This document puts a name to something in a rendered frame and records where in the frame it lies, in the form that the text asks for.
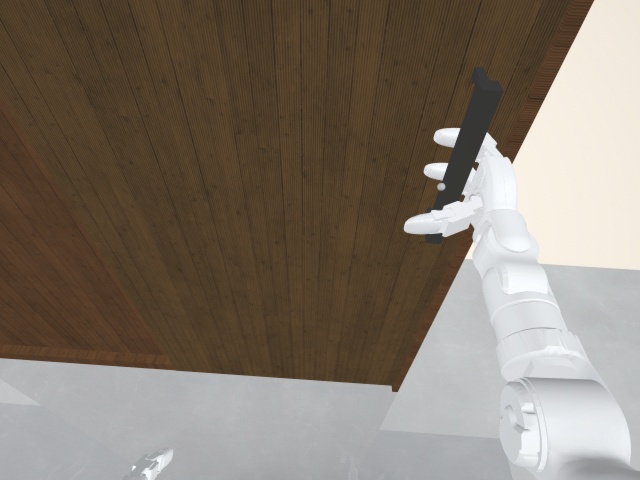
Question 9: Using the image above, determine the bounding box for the right robot hand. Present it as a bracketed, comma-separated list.
[404, 128, 518, 237]

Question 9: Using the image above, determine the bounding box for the left robot hand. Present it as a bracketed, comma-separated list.
[121, 448, 173, 480]

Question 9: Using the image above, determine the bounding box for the wardrobe door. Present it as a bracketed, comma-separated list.
[0, 96, 165, 355]
[0, 0, 572, 386]

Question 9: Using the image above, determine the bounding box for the robot right upper arm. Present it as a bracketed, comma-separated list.
[499, 377, 640, 480]

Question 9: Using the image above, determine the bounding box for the robot right forearm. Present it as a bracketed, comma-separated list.
[472, 209, 631, 462]

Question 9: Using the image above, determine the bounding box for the handle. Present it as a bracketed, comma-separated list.
[425, 67, 503, 244]

